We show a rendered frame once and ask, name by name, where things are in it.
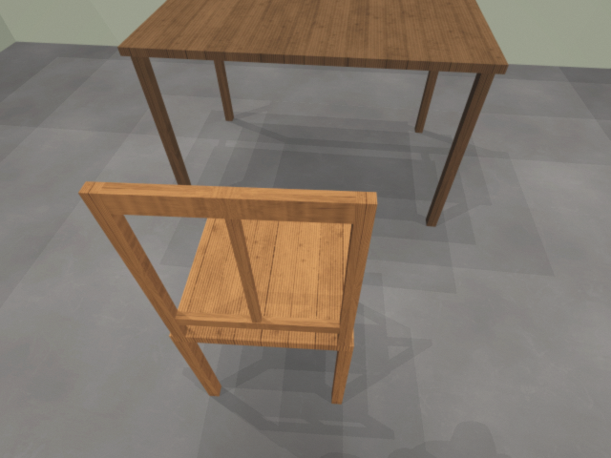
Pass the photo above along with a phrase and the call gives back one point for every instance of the table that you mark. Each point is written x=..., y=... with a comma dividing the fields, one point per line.
x=423, y=35

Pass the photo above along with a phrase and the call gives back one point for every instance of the chair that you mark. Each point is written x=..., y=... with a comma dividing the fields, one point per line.
x=274, y=267

